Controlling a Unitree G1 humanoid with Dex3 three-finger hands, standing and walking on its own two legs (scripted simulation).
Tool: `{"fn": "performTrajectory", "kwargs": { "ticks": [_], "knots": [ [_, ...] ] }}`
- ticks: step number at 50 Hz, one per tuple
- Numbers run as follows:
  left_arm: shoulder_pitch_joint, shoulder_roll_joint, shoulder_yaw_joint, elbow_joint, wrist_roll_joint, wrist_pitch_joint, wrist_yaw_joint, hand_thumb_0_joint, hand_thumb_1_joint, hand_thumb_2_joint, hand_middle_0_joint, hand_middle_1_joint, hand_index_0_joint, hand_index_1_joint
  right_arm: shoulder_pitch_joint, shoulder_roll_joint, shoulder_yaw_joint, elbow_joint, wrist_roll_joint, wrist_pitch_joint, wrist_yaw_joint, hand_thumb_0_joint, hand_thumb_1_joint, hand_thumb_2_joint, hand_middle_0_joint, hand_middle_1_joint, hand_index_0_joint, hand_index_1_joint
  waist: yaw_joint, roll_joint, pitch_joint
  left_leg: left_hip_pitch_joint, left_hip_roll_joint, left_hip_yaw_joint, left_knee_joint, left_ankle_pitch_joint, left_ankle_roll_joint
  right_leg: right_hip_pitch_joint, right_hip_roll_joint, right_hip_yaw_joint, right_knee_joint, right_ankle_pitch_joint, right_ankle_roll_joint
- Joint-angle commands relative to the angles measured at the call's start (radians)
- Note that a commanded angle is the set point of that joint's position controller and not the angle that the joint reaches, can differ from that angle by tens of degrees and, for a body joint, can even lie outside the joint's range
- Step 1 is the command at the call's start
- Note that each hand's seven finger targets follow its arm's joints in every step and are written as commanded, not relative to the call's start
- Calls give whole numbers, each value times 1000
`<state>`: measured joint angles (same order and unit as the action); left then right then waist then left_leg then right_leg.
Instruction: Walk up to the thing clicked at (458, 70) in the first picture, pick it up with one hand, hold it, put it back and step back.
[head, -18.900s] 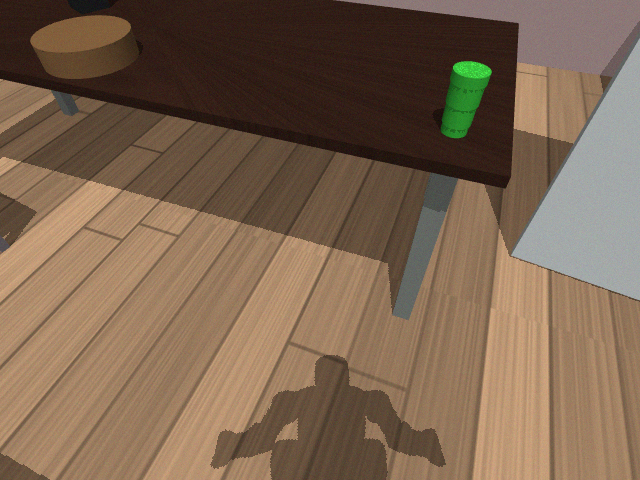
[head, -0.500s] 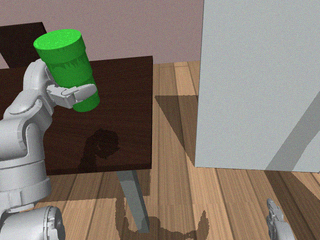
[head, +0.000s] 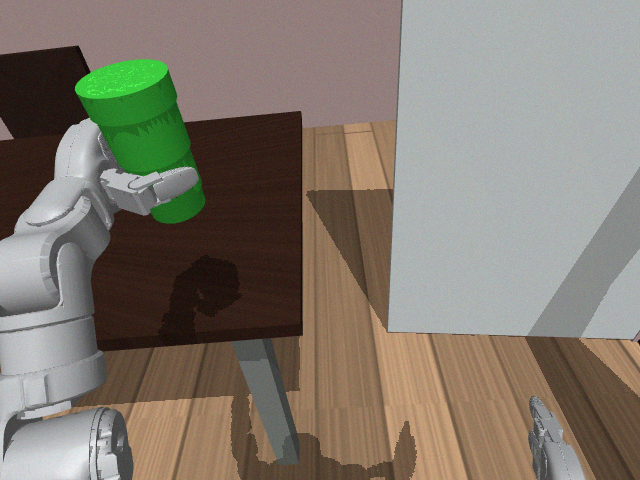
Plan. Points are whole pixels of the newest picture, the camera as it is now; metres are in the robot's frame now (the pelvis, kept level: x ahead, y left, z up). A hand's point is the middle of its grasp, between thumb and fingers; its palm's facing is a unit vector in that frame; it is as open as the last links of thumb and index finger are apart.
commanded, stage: hold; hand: left
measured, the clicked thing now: (154, 150) +0.34 +0.16 +0.31
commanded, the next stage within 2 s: crouch in 0.14 s
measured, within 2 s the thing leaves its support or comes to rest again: neither
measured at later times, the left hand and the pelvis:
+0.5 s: hand (170, 174) +0.36 +0.17 +0.27, palm faces +0.09 -1.00 +0.03, open 10.1 cm; pelvis +0.00 +0.00 +0.00, yaw +0 degrees
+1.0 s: hand (193, 202) +0.44 +0.19 +0.18, palm faces +0.17 -0.99 +0.01, open 10.1 cm; pelvis +0.00 +0.00 +0.00, yaw -1 degrees
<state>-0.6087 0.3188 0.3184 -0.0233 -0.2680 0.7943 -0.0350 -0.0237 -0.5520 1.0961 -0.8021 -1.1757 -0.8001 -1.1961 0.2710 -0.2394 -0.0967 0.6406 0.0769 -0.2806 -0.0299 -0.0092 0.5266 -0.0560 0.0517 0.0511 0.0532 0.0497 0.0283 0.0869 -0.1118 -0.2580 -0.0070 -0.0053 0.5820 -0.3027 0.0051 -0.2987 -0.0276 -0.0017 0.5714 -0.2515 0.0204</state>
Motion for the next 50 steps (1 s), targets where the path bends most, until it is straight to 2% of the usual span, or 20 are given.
{"fn": "performTrajectory", "kwargs": {
  "ticks": [1, 3, 4, 5, 9, 12, 13, 16, 21, 24, 25, 30, 33, 36, 39, 41, 42, 43, 49, 50],
  "knots": [
    [-391, 165, 31, -209, -4, -54, 2, 0, 105, 1305, -1319, -1479, -1352, -1474, -130, -113, -42, -224, 10, -56, 13, 0, 546, -53, 49, 50, 49, 50, 1, -132, -135, 27, -14, 5, -107, 108, 14, 46, 27, -48, -102, 75, -17],
    [-424, 188, 46, -283, -2, -79, 17, 0, 110, 1289, -1306, -1467, -1340, -1461, -107, -118, -56, -208, 10, -55, 10, 0, 544, -53, 48, 50, 49, 50, -5, -103, -173, 55, -13, 4, -100, 113, 14, 49, 26, -47, -94, 81, -17],
    [-426, 228, 80, -309, 3, -93, 26, 0, 125, 1286, -1295, -1455, -1328, -1450, -97, -124, -59, -185, 8, -50, 9, 0, 542, -54, 48, 50, 49, 50, 3, -90, -189, 57, -12, -1, -102, 113, 12, 56, 25, -46, -90, 80, -18],
    [-462, 177, 26, -363, 6, -107, 30, 0, 89, 1268, -1280, -1441, -1313, -1437, -120, -113, -53, -228, 11, -58, 9, 0, 539, -55, 48, 50, 49, 50, -10, -63, -211, 79, -13, 4, -94, 134, 10, 56, 26, -47, -82, 100, -20],
    [-479, 224, 55, -387, 18, -140, 50, 0, 81, 1284, -1271, -1439, -1294, -1443, -131, -115, -57, -195, 4, -68, -9, 0, 528, -61, 48, 50, 49, 50, -13, -44, -245, 97, -18, 4, -74, 163, 10, 67, 22, -46, -75, 123, -19],
    [-478, 205, 41, -317, 19, -132, 43, 0, 97, 1352, -1355, -1510, -1363, -1529, -154, -106, -45, -171, -2, -69, -20, 0, 509, -72, 49, 51, 49, 51, -6, -31, -198, 69, -11, -9, -87, 140, 5, 60, 21, -47, -80, 114, -20],
    [-461, 187, 21, -277, 23, -121, 39, 0, 83, 1274, -1358, -1464, -1372, -1471, -161, -103, -40, -161, -2, -70, -20, 0, 539, -54, 50, 50, 50, 50, -7, -23, -183, 65, -11, -8, -90, 139, 3, 49, 22, -48, -77, 113, -22],
    [-375, 138, -5, -134, 14, -79, 16, 0, 91, 1304, -1407, -1501, -1422, -1508, -163, -89, -20, -144, -1, -70, -13, 0, 557, -47, 50, 50, 49, 50, 0, -72, -97, 2, -12, -4, -105, 108, 7, 33, 23, -50, -94, 89, -21],
    [-391, 149, 12, -34, 4, -66, 2, 0, 38, 1291, -1383, -1492, -1402, -1497, -131, -113, -32, -183, -2, -74, 1, 0, 567, -45, 49, 50, 49, 50, -13, -152, -87, -2, -8, -1, -120, 78, 13, 25, 32, -51, -112, 60, -16],
    [-422, 179, 39, -19, 8, -112, 11, 0, 78, 1268, -1333, -1450, -1355, -1451, -77, -117, -45, -149, -3, -73, 3, 0, 576, -43, 49, 50, 49, 50, -18, -155, -92, 5, -7, -6, -124, 59, 15, 16, 31, -50, -110, 51, -13],
    [-451, 184, 38, -70, 11, -139, 19, 0, 103, 1256, -1307, -1429, -1331, -1428, -104, -112, -38, -182, -3, -81, 3, 0, 577, -43, 50, 50, 49, 50, -13, -144, -105, 10, -6, -8, -127, 58, 12, 18, 31, -51, -105, 53, -12],
    [-541, 231, 53, -22, 41, -281, 55, 0, 115, 1241, -1283, -1395, -1297, -1401, -89, -113, -46, -162, -16, -104, -15, 0, 564, -47, 49, 50, 49, 50, -38, -118, -187, 27, -22, 17, -81, 101, 20, 30, 17, -31, -91, 87, -12],
    [-584, 223, 8, 32, 72, -365, 50, 0, 133, 1247, -1306, -1406, -1320, -1412, -144, -93, -14, -163, -24, -115, -25, 0, 558, -49, 49, 50, 49, 50, -36, -61, -224, 30, -20, 10, -74, 104, 13, 28, 14, -29, -73, 97, -16],
    [-603, 230, -1, 129, 83, -431, 39, 0, 111, 1267, -1356, -1451, -1371, -1457, -158, -104, -15, -169, -28, -122, -39, 0, 553, -50, 49, 50, 49, 50, -49, -47, -254, 32, -8, -2, -74, 92, 7, 22, 19, -34, -66, 92, -17],
    [-589, 247, 7, 239, 90, -482, 28, 0, 150, 1306, -1371, -1481, -1386, -1488, -154, -114, -17, -155, -34, -121, -46, 0, 554, -50, 49, 50, 49, 50, -50, -48, -256, 9, -2, -6, -69, 116, 4, 26, 24, -36, -58, 107, -19],
    [-564, 248, 4, 316, 95, -514, 20, 0, 147, 1332, -1393, -1514, -1411, -1519, -139, -96, 7, -150, -36, -117, -43, 0, 555, -50, 50, 50, 50, 50, -51, -46, -245, -4, 0, -4, -70, 127, 4, 20, 27, -36, -59, 116, -21],
    [-568, 237, -7, 323, 96, -531, 20, 0, 157, 1323, -1394, -1507, -1412, -1511, -152, -103, -3, -150, -35, -120, -43, 0, 556, -49, 50, 50, 49, 50, -46, -44, -222, -18, 2, -6, -77, 115, 3, 10, 32, -41, -57, 107, -22],
    [-557, 261, 14, 355, 94, -548, 20, 0, 155, 1323, -1396, -1510, -1414, -1514, -116, -130, -27, -140, -37, -117, -45, 0, 554, -50, 49, 50, 49, 50, -57, -64, -223, -19, 5, -7, -77, 114, 4, 8, 35, -41, -58, 108, -21],
    [-570, 293, 31, 422, 97, -662, 1, 0, 155, 1317, -1388, -1511, -1412, -1509, -67, -134, -29, -182, -40, -108, -37, 0, 555, -48, 49, 50, 49, 50, -80, -83, -267, -24, -1, 13, -57, 165, 13, 22, 34, -28, -57, 160, -18],
    [-589, 278, 19, 414, 99, -683, -2, 0, 155, 1316, -1387, -1509, -1411, -1507, -77, -113, -7, -184, -42, -108, -34, 0, 555, -48, 50, 50, 49, 50, -74, -77, -259, -20, 1, 12, -55, 172, 12, 15, 36, -31, -53, 166, -19]
  ]
}}
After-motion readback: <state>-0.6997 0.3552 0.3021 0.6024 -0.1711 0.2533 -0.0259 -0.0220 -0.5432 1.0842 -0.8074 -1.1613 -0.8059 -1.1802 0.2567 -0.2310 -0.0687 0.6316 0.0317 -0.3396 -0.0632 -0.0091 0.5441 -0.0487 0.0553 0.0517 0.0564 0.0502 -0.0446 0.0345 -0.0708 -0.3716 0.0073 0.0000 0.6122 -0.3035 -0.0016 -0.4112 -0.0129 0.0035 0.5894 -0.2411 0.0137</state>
